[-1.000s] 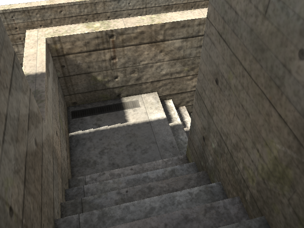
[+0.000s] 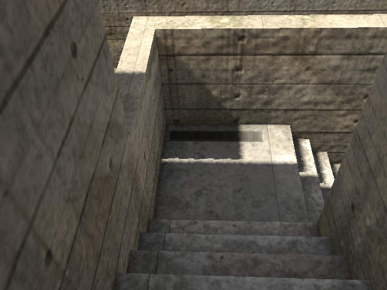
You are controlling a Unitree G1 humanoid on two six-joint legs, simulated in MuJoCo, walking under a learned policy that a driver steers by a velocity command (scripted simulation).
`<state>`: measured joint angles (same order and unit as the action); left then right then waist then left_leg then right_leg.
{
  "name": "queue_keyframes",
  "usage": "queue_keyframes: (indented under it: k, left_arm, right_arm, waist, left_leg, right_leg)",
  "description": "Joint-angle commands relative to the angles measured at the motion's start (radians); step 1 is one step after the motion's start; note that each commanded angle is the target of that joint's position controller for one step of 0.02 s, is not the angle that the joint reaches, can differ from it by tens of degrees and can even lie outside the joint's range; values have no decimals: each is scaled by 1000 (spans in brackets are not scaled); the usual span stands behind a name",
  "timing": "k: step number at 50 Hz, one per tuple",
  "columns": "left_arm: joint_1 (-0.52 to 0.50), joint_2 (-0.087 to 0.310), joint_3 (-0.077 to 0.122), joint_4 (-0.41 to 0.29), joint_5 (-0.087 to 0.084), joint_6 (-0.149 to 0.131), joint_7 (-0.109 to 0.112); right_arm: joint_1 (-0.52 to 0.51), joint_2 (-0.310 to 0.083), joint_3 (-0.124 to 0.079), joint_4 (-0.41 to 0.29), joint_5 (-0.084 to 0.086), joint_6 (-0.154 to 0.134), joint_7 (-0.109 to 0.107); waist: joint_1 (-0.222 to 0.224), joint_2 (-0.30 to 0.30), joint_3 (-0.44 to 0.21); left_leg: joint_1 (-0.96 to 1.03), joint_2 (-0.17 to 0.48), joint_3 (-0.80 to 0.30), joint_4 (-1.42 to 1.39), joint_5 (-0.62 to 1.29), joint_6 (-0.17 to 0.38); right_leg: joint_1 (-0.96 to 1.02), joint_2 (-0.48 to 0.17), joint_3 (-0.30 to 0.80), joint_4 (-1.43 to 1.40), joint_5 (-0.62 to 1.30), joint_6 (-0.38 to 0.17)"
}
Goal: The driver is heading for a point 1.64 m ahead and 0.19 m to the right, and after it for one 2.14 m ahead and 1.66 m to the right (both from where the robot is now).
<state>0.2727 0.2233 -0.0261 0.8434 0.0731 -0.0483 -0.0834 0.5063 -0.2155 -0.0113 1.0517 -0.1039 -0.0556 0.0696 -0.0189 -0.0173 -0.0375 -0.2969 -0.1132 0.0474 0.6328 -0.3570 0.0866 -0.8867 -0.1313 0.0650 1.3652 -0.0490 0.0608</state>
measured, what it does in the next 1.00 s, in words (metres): goes down: right foot 0.20 m lower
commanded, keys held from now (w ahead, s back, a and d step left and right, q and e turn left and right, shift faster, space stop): shift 0.40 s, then w+shift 0.60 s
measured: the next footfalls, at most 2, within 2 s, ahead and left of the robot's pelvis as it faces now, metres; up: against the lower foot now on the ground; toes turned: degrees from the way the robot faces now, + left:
right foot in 0.32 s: +0.24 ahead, -0.20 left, -0.20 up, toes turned -3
left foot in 1.04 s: +0.51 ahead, +0.11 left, -0.41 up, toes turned +3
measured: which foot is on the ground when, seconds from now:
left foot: down 0.00-0.32, up 0.34-1.00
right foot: up 0.00-0.30, down 0.32-1.00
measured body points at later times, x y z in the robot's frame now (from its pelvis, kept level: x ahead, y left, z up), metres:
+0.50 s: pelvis +0.16 -0.11 -0.18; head +0.15 -0.11 +0.27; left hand +0.17 +0.15 -0.33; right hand +0.18 -0.35 -0.33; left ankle +0.17 +0.03 -0.71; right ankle +0.20 -0.19 -0.92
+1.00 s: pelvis +0.37 -0.03 -0.31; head +0.35 -0.05 +0.14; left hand +0.28 +0.22 -0.44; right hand +0.61 -0.25 -0.39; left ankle +0.51 +0.11 -1.04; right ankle +0.20 -0.19 -0.92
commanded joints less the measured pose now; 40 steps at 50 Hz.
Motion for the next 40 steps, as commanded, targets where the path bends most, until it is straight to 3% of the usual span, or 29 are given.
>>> queue_keyframes:
  k: [1, 3, 5, 6, 7, 9, 11, 13, 14, 15, 16, 17, 18, 19, 20, 21, 22, 23, 24, 25, 26, 27, 29, 30, 31, 32, 35, 38, 40]
  left_arm:
    - [235, 58, -11, 47, 43, 15, -45]
    - [38, 116, 16, -24, 53, 5, -11]
    - [-93, 62, 1, -40, 38, 1, 11]
    - [-113, 51, -21, -8, 38, 3, 6]
    - [-120, 12, -35, 23, 43, 17, -7]
    - [-78, 15, -35, 21, 36, 47, -29]
    - [-81, 26, -26, -2, 19, 46, -39]
    - [-106, 45, -14, -4, 4, 29, -20]
    - [-48, 54, -1, 13, -17, 21, -5]
    - [88, 122, 38, 54, -30, 11, 11]
    - [316, 225, 88, 117, -14, -3, 17]
    - [495, 261, 115, 139, 23, -2, -2]
    - [368, 315, 115, 106, 2, 1, -42]
    - [188, 288, 104, 74, -41, 6, -64]
    - [86, 214, 70, 47, -43, 4, -67]
    - [148, 89, 22, 80, -36, 2, -67]
    - [213, 82, 14, 134, -16, 2, -60]
    - [316, 146, 40, 174, -3, -9, -35]
    - [294, 141, 53, 159, 17, -25, 8]
    - [314, 104, 39, 176, 32, -37, 27]
    - [379, 77, 34, 223, 57, -46, 38]
    - [387, 64, 24, 232, 51, -54, 47]
    - [354, 53, 6, 249, 47, -70, 48]
    - [320, 63, 1, 245, 44, -74, 51]
    - [180, 192, 57, 135, -147, -31, 70]
    - [172, 180, 53, 142, -159, -22, 83]
    - [249, 157, 70, 149, -109, -17, 98]
    - [372, 102, 68, 170, -69, -23, 113]
    - [313, 91, 66, 160, -70, -21, 120]
  right_arm:
    - [-91, -70, 13, -78, -2, -63, -35]
    - [40, -82, 25, -2, -7, -93, -61]
    - [279, -2, 46, 92, -5, -94, -85]
    - [231, 38, 59, 50, 25, -82, -111]
    - [225, 41, 76, 48, 12, -69, -98]
    - [70, -20, 58, -16, 0, -33, -56]
    - [-30, -35, 61, -51, 19, -23, -55]
    - [96, -59, 52, 6, 31, -2, -68]
    - [91, -92, 43, 17, 31, 13, -54]
    - [74, -142, 29, 11, 23, 29, -28]
    - [99, -127, 27, 7, 5, 36, 20]
    - [225, -6, 37, 31, 49, 25, 64]
    - [197, -44, 6, -39, 87, 14, 63]
    - [59, -48, 7, -150, 83, 11, 43]
    - [-37, 5, 41, -157, 82, 2, 27]
    - [-11, 48, 64, -105, 124, -12, 40]
    - [146, 84, 75, -69, 132, -19, 38]
    - [85, 49, 69, -97, 121, -19, 28]
    - [46, 33, 76, -116, 26, -5, 4]
    - [-29, 25, 77, -156, -5, 2, -3]
    - [-107, 25, 80, -195, 14, 2, -14]
    - [-82, 16, 81, -162, 24, 10, -13]
    - [-42, 19, 80, -120, -4, 34, 16]
    - [-32, -4, 76, -121, -9, 40, 32]
    - [-273, -49, 9, -202, 96, 69, -42]
    - [-331, -83, -9, -227, 132, 78, -49]
    - [-399, -48, -30, -241, 97, 94, -52]
    - [-527, -50, -51, -293, 87, 82, -70]
    - [-494, -37, -52, -286, 64, 77, -54]
  waist:
    - [91, 97, 72]
    - [11, 91, 40]
    - [-84, 76, 60]
    - [-114, 17, 89]
    - [-86, 49, 128]
    - [-25, 73, 163]
    - [-7, 45, 158]
    - [-72, 71, 178]
    - [-50, 97, 144]
    - [11, 61, 88]
    - [101, -45, -28]
    - [128, -281, -223]
    - [43, -235, -238]
    - [14, -157, -208]
    - [18, -68, -114]
    - [33, 40, -34]
    - [-43, -52, 86]
    - [-10, -67, 193]
    - [30, -47, 188]
    - [58, -38, 210]
    - [97, -27, 160]
    - [93, 35, 161]
    - [30, -78, 120]
    - [13, -65, 108]
    - [-30, 34, -17]
    - [-9, 27, 41]
    - [47, -54, 149]
    - [138, -92, 207]
    - [86, -52, 168]
  left_leg:
    - [-528, 185, -186, -23, 395, 169]
    - [-177, 308, -345, 55, 370, 189]
    - [216, 391, -508, 147, 379, 205]
    - [157, 337, -426, 216, 162, 171]
    - [-165, 281, -371, 201, -5, 172]
    - [-581, 203, -275, 118, -249, 129]
    - [-473, 226, -321, 214, -193, 96]
    - [-243, 267, -371, 290, -19, 100]
    - [-244, 250, -359, 346, 109, 99]
    - [-279, 242, -335, 484, 126, 64]
    - [-342, 161, -256, 791, 98, -26]
    - [-635, 18, -123, 1240, -440, -121]
    - [-783, -8, -63, 1497, -601, -141]
    - [-800, 43, -54, 1383, -498, -158]
    - [-834, 88, -76, 1356, -472, -156]
    - [-788, 156, -126, 1173, -386, -152]
    - [-631, 202, -145, 1230, -267, -142]
    - [-689, 162, -87, 1255, -367, -119]
    - [-876, 213, -131, 1054, 62, -76]
    - [-1010, 230, -150, 952, 180, -59]
    - [-1128, 244, -167, 888, 221, -49]
    - [-1099, 245, -188, 708, 454, -55]
    - [-923, 251, -133, 794, 596, -55]
    - [-898, 233, -124, 870, 588, -56]
    - [-615, 217, -129, 713, 563, -118]
    - [-663, 200, -152, 612, 663, -137]
    - [-775, 168, -182, 552, 670, -143]
    - [-941, 142, -247, 515, 605, -136]
    - [-692, 185, -186, 334, 815, -131]
  right_leg:
    - [292, 42, -35, -32, 454, 12]
    - [-20, 3, 44, -146, 309, 10]
    - [-376, -48, 139, -320, 199, 38]
    - [-309, -57, 131, -650, 472, 37]
    - [1, -20, 51, -664, 631, 5]
    - [467, 54, -66, -640, 563, -14]
    - [508, 19, -14, -864, 490, -25]
    - [522, 25, -52, -1176, 469, -41]
    - [668, 46, -96, -1246, 502, -54]
    - [868, 56, -137, -1263, 489, -78]
    - [1122, -24, -90, -1230, 633, -158]
    - [1542, -161, -41, -867, 1201, -311]
    - [1511, -222, 12, -747, 1346, -337]
    - [1277, -253, 218, -882, 796, -360]
    - [1144, -218, 147, -945, 478, -271]
    - [1001, -182, 52, -969, 193, -135]
    - [686, -217, 132, -1030, 115, -185]
    - [596, -161, 100, -1070, -78, -203]
    - [615, -187, 213, -1079, -389, -339]
    - [642, -224, 338, -1096, -534, -395]
    - [750, -247, 406, -1076, -597, -417]
    - [677, -245, 374, -1089, -552, -429]
    - [483, -160, 298, -1057, -511, -399]
    - [421, -143, 268, -1031, -513, -393]
    - [433, -154, 313, -1064, -658, -295]
    - [455, -117, 278, -1030, -696, -266]
    - [552, -111, 269, -957, -752, -254]
    - [716, -118, 306, -844, -735, -273]
    - [592, -97, 250, -783, -729, -267]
